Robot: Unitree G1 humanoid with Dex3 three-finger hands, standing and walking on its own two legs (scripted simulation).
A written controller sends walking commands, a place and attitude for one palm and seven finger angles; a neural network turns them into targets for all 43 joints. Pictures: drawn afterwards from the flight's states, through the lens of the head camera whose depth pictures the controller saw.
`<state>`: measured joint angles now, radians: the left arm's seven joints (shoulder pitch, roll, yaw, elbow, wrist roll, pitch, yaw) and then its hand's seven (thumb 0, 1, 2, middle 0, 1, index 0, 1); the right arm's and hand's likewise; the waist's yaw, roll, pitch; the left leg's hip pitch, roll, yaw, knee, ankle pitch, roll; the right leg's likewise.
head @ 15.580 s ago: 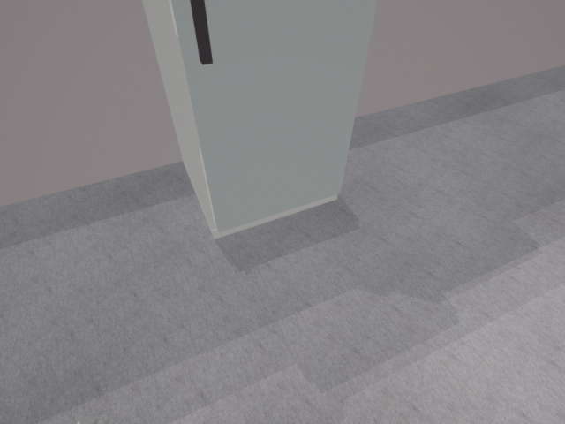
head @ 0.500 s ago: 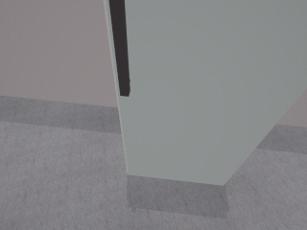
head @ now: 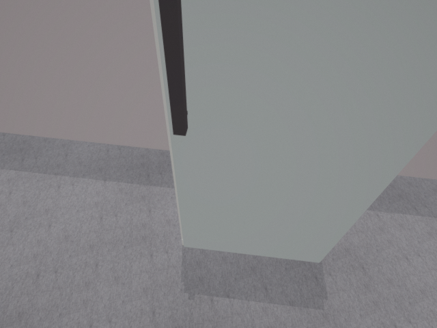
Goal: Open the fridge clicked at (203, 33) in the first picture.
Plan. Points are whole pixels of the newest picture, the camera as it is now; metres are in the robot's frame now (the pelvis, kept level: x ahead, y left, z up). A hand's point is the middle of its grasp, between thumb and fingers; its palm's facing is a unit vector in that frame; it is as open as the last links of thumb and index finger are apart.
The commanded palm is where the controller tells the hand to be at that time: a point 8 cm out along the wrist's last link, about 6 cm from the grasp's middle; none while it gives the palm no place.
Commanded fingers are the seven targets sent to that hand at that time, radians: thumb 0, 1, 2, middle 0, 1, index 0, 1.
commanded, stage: look again from close up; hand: left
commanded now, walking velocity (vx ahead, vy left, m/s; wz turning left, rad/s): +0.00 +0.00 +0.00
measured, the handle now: (178, 60) +0.52 +0.13 +0.23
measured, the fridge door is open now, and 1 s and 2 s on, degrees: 0 0 0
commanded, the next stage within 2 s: raise the hand to about handle height in 1.14 s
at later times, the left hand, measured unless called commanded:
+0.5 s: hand out of the picture -0.01 +0.18 -0.18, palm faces +0.04 -0.98 -0.19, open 7.4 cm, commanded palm none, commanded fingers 0.00 0.90 0.90 -0.20 -0.30 -0.20 -0.30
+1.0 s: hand out of the picture -0.02 +0.17 -0.18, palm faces +0.04 -0.98 -0.18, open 7.4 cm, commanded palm none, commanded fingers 0.00 0.90 0.90 -0.20 -0.30 -0.20 -0.30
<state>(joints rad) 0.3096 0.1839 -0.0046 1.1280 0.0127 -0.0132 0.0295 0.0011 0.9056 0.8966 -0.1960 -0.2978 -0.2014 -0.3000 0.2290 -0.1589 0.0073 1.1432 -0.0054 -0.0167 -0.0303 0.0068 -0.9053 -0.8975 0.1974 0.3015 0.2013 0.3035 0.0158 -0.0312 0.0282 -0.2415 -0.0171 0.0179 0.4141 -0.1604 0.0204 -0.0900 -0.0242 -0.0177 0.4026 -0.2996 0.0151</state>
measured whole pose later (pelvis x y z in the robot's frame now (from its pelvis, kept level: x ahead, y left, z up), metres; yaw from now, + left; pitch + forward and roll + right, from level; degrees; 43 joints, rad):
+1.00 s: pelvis +0.01 +0.00 +0.00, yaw +0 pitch -1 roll +0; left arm 0.32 0.17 0.00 1.13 0.01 -0.01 0.03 0.00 0.91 0.90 -0.20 -0.30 -0.20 -0.30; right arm 0.24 -0.16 0.01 1.15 -0.01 -0.02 -0.04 0.01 -0.91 -0.90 0.20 0.30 0.20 0.30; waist 0.02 -0.03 0.03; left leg -0.23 -0.02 0.01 0.42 -0.17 0.02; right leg -0.08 -0.03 -0.02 0.40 -0.31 0.01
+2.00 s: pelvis -0.02 -0.02 -0.03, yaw +1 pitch +3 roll -2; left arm 0.32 0.35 0.30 -0.03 -0.37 -0.18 -0.41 0.01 0.21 0.60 -0.25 -0.74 -0.25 -0.74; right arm 0.25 -0.21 0.05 0.61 0.05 -0.25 -0.10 0.02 -0.90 -0.90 0.20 0.30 0.21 0.30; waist 0.01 0.05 -0.07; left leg -0.54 0.03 -0.02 0.78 -0.30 -0.01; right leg -0.37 0.02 -0.05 0.75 -0.44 -0.01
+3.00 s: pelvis -0.02 -0.01 -0.01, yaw +2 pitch -3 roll -1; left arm -0.26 0.60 0.50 0.12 -0.36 0.33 -0.54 -0.01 -0.50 0.30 -0.30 -1.20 -0.30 -1.20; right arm 0.20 -0.28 0.11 0.60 0.11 -0.20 -0.09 0.02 -0.90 -0.90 0.20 0.30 0.20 0.30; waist 0.06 0.07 -0.03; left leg -0.28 0.00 -0.03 0.48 -0.16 0.01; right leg -0.11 -0.01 -0.06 0.47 -0.31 0.00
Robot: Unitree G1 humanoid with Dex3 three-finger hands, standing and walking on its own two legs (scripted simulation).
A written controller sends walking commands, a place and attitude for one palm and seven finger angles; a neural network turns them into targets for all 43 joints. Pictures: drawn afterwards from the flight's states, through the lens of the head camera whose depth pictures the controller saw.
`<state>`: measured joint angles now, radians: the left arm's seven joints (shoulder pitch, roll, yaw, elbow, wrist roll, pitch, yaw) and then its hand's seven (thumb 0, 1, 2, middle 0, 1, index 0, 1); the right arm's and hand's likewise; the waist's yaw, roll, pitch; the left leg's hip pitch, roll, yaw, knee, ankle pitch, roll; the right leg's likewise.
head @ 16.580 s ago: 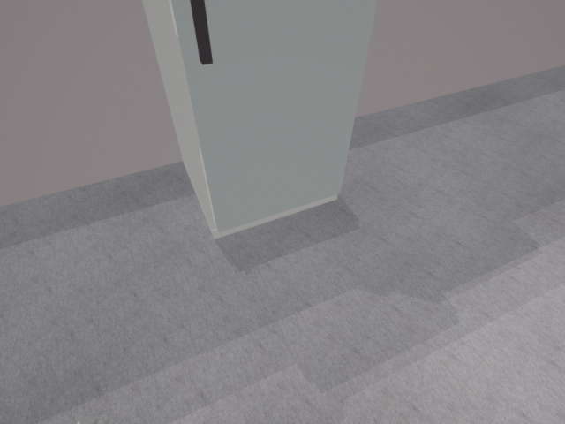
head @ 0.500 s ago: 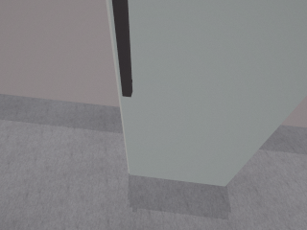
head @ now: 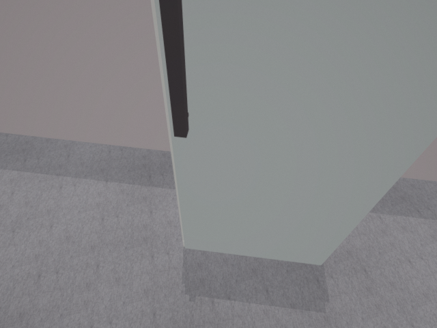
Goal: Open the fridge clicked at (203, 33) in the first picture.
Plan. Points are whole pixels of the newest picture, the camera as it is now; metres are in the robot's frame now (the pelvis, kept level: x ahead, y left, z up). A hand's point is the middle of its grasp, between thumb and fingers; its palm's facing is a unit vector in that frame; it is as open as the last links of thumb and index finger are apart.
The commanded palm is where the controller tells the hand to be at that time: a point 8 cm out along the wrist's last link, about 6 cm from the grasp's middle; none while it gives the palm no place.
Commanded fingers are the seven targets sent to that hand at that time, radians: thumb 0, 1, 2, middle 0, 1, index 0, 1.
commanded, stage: look again from close up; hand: left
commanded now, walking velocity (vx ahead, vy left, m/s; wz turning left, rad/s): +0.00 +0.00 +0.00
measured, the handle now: (179, 62) +0.51 +0.12 +0.23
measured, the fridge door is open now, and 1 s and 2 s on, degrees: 0 0 0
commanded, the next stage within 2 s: raise the hand to about handle height in 0.14 s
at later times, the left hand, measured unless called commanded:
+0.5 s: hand (126, 269) +0.20 +0.17 +0.03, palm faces +0.10 -0.99 -0.06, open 7.8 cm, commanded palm +0.12 +0.23 -0.02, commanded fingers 0.00 0.57 0.76 -0.22 -0.51 -0.22 -0.51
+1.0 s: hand (93, 267) +0.19 +0.21 +0.06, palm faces -0.04 -1.00 -0.09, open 10.6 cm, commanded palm +0.15 +0.26 +0.08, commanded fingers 0.00 -0.01 0.51 -0.27 -0.88 -0.27 -0.88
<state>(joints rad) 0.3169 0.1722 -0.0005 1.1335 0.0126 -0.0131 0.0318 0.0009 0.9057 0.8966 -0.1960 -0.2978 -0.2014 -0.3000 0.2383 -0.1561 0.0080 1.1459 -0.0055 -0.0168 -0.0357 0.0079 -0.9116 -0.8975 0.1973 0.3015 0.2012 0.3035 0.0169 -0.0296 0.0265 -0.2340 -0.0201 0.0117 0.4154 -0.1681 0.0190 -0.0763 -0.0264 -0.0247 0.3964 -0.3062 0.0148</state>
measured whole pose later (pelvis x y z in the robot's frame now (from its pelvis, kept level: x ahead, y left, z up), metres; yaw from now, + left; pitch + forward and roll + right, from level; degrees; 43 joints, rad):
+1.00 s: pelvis -0.03 -0.02 -0.03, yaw +0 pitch +3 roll -2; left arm 0.32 0.35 0.30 -0.03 -0.37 -0.18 -0.41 0.01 0.21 0.60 -0.25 -0.74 -0.25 -0.74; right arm 0.25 -0.21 0.05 0.61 0.05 -0.25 -0.10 0.02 -0.90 -0.90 0.20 0.30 0.21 0.30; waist 0.01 0.05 -0.07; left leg -0.54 0.03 -0.02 0.78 -0.30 -0.01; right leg -0.37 0.02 -0.05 0.75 -0.44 -0.01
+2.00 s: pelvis -0.03 -0.01 -0.01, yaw +2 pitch -3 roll -1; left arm -0.26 0.60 0.50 0.12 -0.36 0.33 -0.54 -0.01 -0.50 0.30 -0.30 -1.20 -0.30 -1.20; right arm 0.20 -0.28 0.11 0.60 0.11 -0.20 -0.09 0.02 -0.90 -0.90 0.20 0.30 0.20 0.30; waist 0.06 0.07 -0.03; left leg -0.28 0.00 -0.03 0.48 -0.16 0.01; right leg -0.11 -0.01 -0.06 0.47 -0.31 0.00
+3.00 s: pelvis -0.01 -0.01 -0.01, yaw +1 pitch -1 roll +0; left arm -0.43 0.51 0.39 0.23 -0.29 0.34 -0.42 -0.01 -0.50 0.30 -0.30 -1.20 -0.30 -1.20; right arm 0.20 -0.27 0.09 0.60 0.10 -0.13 -0.10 0.02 -0.90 -0.90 0.20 0.30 0.20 0.30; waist 0.03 0.05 -0.04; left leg -0.28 -0.01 -0.01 0.49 -0.19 0.01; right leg -0.12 -0.01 -0.04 0.47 -0.34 0.00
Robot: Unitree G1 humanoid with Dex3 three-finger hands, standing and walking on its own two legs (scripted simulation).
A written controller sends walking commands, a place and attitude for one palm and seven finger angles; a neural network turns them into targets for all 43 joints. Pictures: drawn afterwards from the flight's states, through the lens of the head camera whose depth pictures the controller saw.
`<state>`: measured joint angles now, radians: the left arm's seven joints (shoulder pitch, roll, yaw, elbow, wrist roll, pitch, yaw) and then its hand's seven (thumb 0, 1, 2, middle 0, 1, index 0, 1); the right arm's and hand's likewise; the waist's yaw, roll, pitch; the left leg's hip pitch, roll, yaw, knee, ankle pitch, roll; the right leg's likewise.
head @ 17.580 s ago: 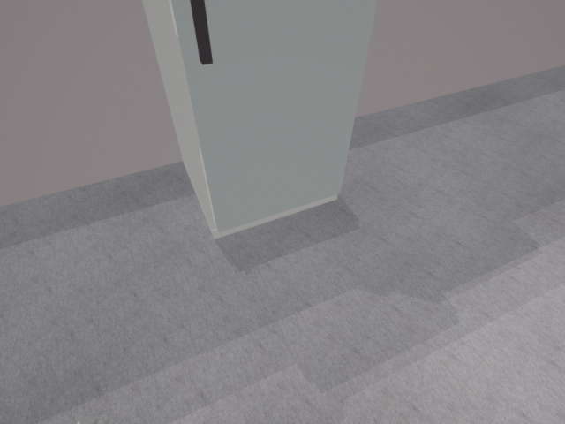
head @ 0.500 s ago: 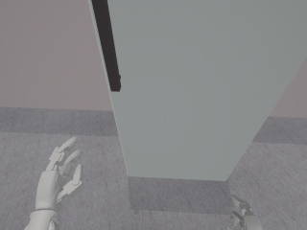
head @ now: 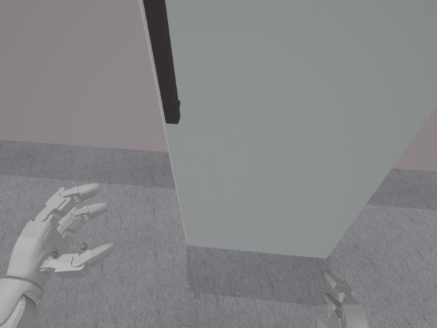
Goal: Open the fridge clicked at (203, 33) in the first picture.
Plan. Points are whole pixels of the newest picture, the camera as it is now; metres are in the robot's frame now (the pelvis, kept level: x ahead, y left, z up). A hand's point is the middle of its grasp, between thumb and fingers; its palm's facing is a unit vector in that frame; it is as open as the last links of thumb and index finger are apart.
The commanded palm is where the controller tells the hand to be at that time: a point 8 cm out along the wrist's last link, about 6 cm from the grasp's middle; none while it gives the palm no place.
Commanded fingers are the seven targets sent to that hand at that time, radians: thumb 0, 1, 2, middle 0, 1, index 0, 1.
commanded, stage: raise the hand to about handle height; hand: left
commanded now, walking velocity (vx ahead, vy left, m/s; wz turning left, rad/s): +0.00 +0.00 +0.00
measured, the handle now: (165, 46) +0.54 +0.14 +0.26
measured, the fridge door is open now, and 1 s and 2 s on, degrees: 0 0 0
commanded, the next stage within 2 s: move the hooked fingers beside the handle in 1.34 s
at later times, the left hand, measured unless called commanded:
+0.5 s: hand (25, 191) +0.24 +0.28 +0.20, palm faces +0.02 -0.99 -0.12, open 13.5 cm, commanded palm +0.21 +0.32 +0.21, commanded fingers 0.00 -0.50 0.30 -0.30 -1.20 -0.30 -1.20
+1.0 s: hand out of the picture +0.27 +0.30 +0.27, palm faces +0.02 -0.99 -0.14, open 14.0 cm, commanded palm +0.23 +0.33 +0.27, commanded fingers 0.00 -0.50 0.30 -0.30 -1.20 -0.30 -1.20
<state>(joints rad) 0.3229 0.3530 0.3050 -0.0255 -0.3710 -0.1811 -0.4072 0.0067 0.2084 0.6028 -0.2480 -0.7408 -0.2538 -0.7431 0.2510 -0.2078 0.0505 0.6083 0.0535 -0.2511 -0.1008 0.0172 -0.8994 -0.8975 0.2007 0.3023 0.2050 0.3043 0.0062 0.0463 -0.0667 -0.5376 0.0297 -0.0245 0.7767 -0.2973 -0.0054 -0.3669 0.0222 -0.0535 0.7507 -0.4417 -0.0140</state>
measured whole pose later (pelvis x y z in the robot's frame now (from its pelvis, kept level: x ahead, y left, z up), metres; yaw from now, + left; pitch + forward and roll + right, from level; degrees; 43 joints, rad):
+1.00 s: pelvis +0.00 +0.01 +0.03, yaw +1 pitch -3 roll -1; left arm -0.26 0.60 0.50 0.12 -0.36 0.33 -0.54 -0.01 -0.50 0.30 -0.30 -1.20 -0.30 -1.20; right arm 0.20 -0.28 0.11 0.60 0.11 -0.20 -0.09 0.02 -0.90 -0.90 0.20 0.30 0.20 0.30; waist 0.06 0.07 -0.03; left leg -0.28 0.00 -0.03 0.48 -0.16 0.01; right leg -0.11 -0.01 -0.06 0.47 -0.31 0.00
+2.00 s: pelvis +0.02 +0.00 +0.03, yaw +0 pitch -1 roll +0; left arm -0.43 0.51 0.39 0.23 -0.29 0.34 -0.42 -0.01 -0.50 0.30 -0.30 -1.20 -0.30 -1.20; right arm 0.20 -0.27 0.09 0.60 0.10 -0.13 -0.10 0.02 -0.90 -0.90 0.20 0.30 0.20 0.30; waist 0.03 0.05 -0.04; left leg -0.28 -0.01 -0.01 0.49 -0.19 0.01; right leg -0.12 -0.01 -0.04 0.47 -0.34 0.00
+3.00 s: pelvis +0.03 +0.00 +0.03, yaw -1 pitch +3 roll +0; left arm -0.81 0.51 0.33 0.76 -0.20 0.18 -0.32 -0.01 -0.50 0.30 -0.30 -1.20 -0.30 -1.20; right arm 0.30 -0.29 0.04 0.66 0.09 -0.07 -0.10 0.01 -0.90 -0.90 0.20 0.30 0.20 0.30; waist -0.04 0.03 -0.06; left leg -0.35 0.01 0.01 0.52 -0.22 0.00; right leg -0.19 0.00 -0.02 0.49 -0.35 -0.01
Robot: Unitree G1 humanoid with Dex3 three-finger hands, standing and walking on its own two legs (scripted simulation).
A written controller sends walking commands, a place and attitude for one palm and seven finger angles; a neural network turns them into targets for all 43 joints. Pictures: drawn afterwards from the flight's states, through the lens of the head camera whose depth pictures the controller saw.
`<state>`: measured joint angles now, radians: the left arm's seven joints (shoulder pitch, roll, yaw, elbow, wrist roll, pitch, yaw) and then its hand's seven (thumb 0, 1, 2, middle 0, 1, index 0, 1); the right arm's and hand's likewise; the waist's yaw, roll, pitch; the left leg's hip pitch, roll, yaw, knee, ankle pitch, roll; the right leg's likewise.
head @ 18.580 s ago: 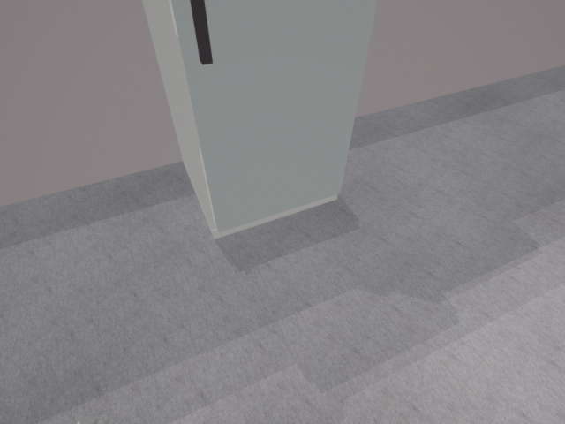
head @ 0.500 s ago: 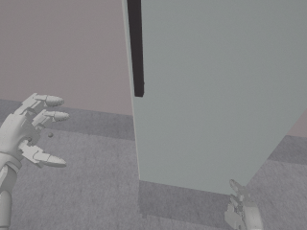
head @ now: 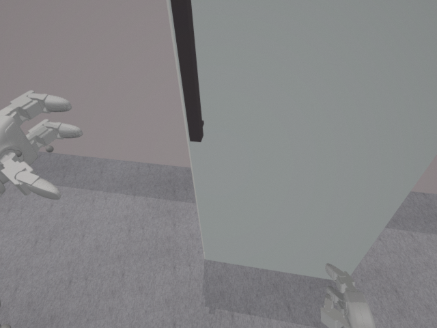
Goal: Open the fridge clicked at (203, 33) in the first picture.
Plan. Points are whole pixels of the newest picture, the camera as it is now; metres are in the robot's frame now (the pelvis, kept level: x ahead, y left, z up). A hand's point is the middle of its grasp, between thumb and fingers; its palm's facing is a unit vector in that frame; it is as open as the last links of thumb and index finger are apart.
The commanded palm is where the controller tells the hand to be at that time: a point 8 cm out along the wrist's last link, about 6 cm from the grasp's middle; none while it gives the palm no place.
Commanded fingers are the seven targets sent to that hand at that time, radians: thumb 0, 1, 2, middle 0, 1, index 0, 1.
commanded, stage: raise the hand to about handle height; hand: left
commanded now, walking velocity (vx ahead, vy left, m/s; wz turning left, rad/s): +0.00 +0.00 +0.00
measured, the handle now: (192, 73) +0.55 +0.12 +0.23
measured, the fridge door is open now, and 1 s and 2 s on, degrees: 0 0 0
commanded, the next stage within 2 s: move the hooked fingers beside the handle in 0.34 s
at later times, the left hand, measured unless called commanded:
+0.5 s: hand (66, 145) +0.30 +0.27 +0.23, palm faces -0.01 -0.99 -0.12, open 14.0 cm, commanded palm +0.27 +0.31 +0.24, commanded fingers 0.00 -0.50 0.30 -0.30 -1.20 -0.30 -1.20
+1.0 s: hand (104, 123) +0.36 +0.24 +0.23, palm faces -0.03 -1.00 -0.07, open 14.0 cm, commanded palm +0.33 +0.28 +0.23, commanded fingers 0.00 -0.50 0.30 -0.30 -1.20 -0.30 -1.20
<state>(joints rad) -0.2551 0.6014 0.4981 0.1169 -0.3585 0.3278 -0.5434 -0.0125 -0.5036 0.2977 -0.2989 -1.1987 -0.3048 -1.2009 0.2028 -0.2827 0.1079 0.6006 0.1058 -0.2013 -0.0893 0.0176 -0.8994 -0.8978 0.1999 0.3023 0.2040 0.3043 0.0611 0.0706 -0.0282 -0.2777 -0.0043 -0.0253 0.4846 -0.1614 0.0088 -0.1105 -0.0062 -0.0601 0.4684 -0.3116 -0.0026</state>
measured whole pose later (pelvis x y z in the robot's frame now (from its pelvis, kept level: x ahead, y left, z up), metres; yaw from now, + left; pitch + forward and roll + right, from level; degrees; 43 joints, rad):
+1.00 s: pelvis +0.02 +0.00 +0.00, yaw -1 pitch -1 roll +0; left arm -0.43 0.51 0.39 0.23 -0.29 0.34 -0.42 -0.01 -0.50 0.30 -0.30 -1.20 -0.30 -1.20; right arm 0.20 -0.27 0.09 0.60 0.10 -0.13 -0.10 0.02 -0.90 -0.90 0.20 0.30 0.20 0.30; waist 0.03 0.05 -0.04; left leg -0.28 -0.01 -0.01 0.49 -0.19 0.01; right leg -0.12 -0.01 -0.04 0.47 -0.34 0.00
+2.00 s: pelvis +0.03 -0.01 +0.00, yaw -2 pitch +3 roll +0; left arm -0.81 0.51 0.33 0.76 -0.20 0.18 -0.32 -0.01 -0.50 0.30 -0.30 -1.20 -0.30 -1.20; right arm 0.30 -0.29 0.04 0.66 0.09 -0.07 -0.10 0.01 -0.90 -0.90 0.20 0.30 0.20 0.30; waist -0.04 0.03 -0.06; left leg -0.35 0.01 0.01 0.52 -0.22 0.00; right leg -0.19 0.00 -0.02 0.49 -0.35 -0.01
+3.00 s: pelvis +0.03 +0.00 +0.00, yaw -3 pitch +5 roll -1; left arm -0.90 0.52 0.34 0.91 -0.16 0.08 -0.29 -0.01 -0.50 0.30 -0.30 -1.20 -0.30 -1.20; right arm 0.36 -0.29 0.04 0.66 0.08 -0.07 -0.09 0.01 -0.90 -0.90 0.20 0.30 0.20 0.30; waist -0.07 0.04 -0.06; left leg -0.40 0.01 0.02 0.54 -0.23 0.01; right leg -0.24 0.01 -0.01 0.51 -0.35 0.00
